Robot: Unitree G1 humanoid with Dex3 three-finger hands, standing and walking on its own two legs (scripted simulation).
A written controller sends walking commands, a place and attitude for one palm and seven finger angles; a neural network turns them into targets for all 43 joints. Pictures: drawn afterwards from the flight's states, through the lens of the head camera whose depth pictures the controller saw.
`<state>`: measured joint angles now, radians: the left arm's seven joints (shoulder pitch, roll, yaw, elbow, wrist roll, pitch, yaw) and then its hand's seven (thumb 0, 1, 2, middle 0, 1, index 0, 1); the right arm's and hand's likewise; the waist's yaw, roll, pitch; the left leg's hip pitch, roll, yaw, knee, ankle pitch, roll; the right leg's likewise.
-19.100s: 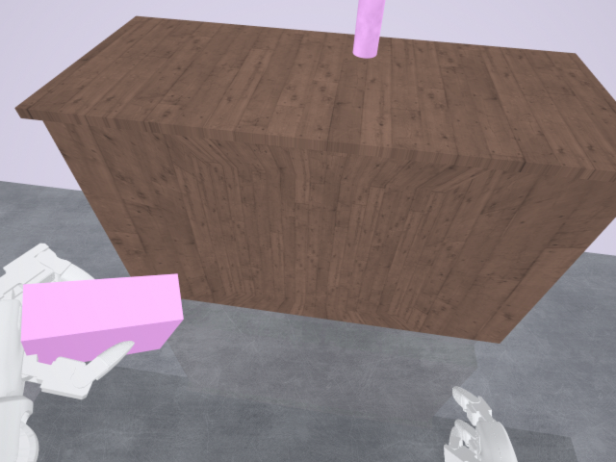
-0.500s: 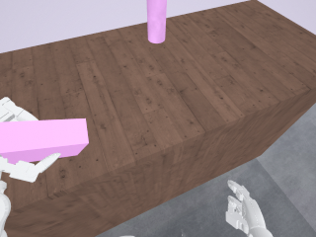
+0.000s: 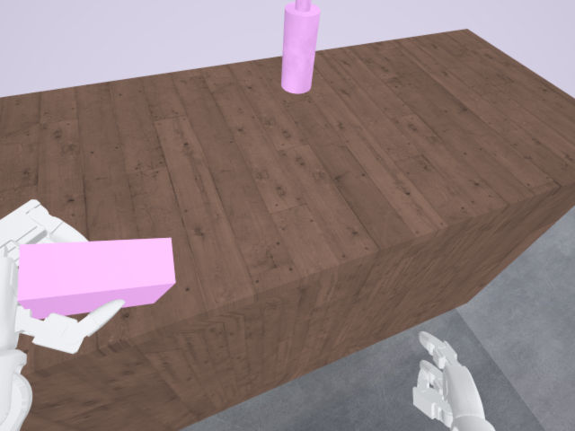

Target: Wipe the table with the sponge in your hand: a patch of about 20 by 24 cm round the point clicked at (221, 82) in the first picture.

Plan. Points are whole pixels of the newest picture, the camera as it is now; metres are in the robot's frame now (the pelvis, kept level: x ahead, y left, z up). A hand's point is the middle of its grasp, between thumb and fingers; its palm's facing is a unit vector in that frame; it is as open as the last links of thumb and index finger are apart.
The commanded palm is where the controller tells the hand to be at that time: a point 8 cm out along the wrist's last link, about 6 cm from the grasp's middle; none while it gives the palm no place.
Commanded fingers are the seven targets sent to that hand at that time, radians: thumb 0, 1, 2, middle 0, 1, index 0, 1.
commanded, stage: look again from close up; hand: left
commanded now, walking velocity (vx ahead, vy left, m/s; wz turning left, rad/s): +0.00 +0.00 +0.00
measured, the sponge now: (122, 277) +0.24 +0.21 +0.13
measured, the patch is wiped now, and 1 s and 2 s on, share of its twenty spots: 0.00 0.00 0.00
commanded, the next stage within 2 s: turn the palm down, sponge in hand in 0.30 s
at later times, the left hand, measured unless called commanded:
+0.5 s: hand (19, 236) +0.24 +0.29 +0.19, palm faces +0.45 -0.74 -0.50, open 9.3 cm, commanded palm +0.16 +0.29 +0.19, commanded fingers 0.00 0.10 1.30 -1.20 -1.60 -1.20 -1.60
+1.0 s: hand (57, 273) +0.22 +0.25 +0.17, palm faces +0.35 -0.54 -0.76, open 9.3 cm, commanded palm +0.17 +0.26 +0.23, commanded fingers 0.00 0.10 1.30 -1.20 -1.60 -1.20 -1.60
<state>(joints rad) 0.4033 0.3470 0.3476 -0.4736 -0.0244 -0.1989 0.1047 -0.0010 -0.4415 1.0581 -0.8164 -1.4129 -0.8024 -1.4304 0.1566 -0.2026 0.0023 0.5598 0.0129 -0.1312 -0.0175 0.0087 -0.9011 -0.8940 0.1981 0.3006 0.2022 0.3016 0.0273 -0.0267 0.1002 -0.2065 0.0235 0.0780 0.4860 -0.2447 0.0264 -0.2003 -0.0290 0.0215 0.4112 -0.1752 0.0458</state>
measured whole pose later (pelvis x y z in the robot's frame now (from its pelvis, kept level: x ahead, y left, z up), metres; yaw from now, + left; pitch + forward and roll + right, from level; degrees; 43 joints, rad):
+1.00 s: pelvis +0.00 -0.07 -0.01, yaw +4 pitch -4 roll +0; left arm 0.14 0.59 0.34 -0.21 0.19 0.19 -0.07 0.00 -0.44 1.06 -0.82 -1.41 -0.81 -1.42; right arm 0.12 -0.28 0.04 0.63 0.02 -0.09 -0.10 0.01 -0.90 -0.89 0.20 0.30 0.20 0.30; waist 0.09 0.10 0.03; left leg -0.20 0.07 -0.03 0.50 -0.24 -0.03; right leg -0.21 0.02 -0.09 0.52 -0.26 -0.05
